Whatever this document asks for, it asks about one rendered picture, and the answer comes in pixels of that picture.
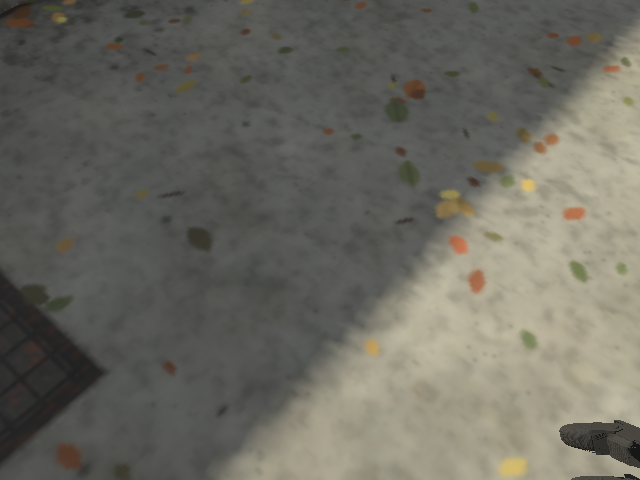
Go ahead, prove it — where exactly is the right robot hand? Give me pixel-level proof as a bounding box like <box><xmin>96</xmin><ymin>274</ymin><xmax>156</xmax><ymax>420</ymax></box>
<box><xmin>559</xmin><ymin>420</ymin><xmax>640</xmax><ymax>480</ymax></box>

